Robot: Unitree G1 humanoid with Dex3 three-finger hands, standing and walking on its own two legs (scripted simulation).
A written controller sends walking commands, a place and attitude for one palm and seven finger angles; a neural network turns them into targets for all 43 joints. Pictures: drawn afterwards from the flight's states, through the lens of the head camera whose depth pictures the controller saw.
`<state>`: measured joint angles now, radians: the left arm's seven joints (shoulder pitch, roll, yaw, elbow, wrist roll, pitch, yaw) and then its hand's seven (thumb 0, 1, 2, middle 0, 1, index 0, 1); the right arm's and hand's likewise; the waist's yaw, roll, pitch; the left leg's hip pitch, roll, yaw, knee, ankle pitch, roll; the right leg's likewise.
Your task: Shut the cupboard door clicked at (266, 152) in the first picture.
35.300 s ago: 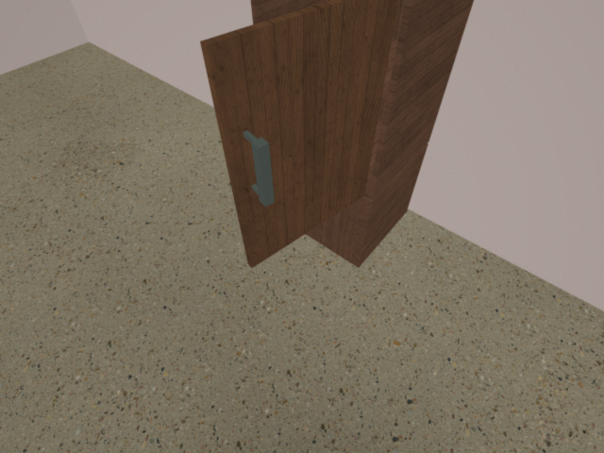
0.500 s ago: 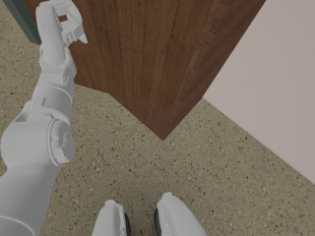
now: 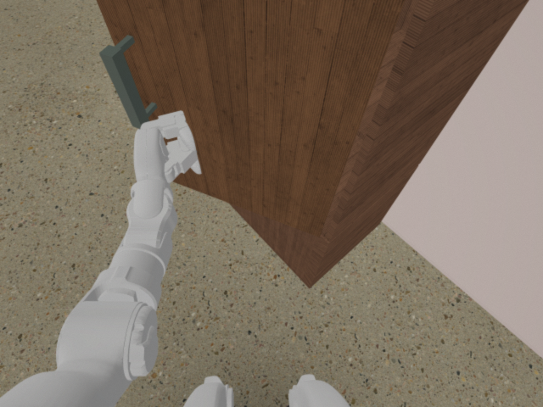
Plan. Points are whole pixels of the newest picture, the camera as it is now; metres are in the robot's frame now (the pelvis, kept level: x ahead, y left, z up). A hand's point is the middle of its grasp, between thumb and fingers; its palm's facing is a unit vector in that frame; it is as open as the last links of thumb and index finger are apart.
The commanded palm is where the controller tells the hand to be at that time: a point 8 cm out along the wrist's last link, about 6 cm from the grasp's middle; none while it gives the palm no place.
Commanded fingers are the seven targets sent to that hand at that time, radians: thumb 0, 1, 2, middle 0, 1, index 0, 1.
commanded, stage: pull the fist back off the door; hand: left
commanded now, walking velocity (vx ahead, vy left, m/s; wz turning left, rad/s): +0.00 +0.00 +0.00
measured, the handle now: (134, 84) +0.64 +0.21 +0.07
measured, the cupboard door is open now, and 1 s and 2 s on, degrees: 26 26 26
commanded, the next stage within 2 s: draw the hand back to the body in 0.12 s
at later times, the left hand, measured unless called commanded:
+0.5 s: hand (164, 169) +0.42 +0.12 +0.11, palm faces +0.07 -1.00 -0.02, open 3.1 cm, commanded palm +0.37 +0.18 +0.11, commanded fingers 0.00 0.90 0.90 -1.30 -1.50 -1.30 -1.50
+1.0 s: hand (45, 243) +0.29 +0.20 +0.17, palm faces +0.14 -0.96 -0.22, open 3.3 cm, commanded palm +0.24 +0.26 +0.18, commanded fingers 0.00 0.90 0.90 -0.78 -0.93 -0.78 -0.93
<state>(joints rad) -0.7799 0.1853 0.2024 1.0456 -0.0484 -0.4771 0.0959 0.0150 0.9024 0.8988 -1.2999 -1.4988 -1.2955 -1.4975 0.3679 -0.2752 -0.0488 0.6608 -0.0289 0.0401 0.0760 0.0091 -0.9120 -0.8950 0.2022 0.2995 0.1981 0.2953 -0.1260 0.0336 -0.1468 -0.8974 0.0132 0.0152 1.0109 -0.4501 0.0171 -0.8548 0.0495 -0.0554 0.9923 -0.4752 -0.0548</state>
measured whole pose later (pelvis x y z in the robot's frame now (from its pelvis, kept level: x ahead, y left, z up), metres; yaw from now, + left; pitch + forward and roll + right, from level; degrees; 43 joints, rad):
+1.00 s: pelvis +0.01 +0.02 +0.06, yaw +1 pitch -1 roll -1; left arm 0.06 0.28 0.04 0.00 -0.09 -0.03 0.04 0.01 0.90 0.90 -1.04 -1.21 -1.03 -1.20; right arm 0.13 -0.23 0.05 0.55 0.06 0.03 -0.07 0.01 -0.91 -0.90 0.20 0.30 0.20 0.30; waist 0.03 0.05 -0.03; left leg -0.24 -0.03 0.03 0.52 -0.26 0.05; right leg -0.20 0.01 -0.03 0.50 -0.29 -0.02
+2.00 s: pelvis +0.01 +0.02 +0.07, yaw +1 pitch -3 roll -1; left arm 0.46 0.36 0.34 -0.38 -0.10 -0.04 0.09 0.01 0.89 0.90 -0.21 -0.30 -0.21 -0.30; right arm 0.19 -0.23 0.03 0.62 0.03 -0.06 -0.06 0.02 -0.91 -0.90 0.20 0.30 0.20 0.30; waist 0.05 0.08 -0.02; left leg -0.14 -0.02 0.02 0.43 -0.23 0.04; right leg -0.08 0.03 -0.03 0.38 -0.24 -0.02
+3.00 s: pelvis -0.08 +0.04 +0.04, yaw +1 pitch +0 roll -2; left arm 0.49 0.41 0.46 -0.51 -0.02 -0.24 0.14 0.01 0.89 0.90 -0.21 -0.30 -0.21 -0.30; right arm 0.23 -0.22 0.00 0.58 0.00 -0.02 -0.07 0.02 -0.91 -0.89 0.21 0.30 0.20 0.30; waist -0.01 0.00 0.01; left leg -0.50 -0.01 0.06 0.73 -0.28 0.09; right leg -0.44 0.01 -0.03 0.67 -0.23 0.01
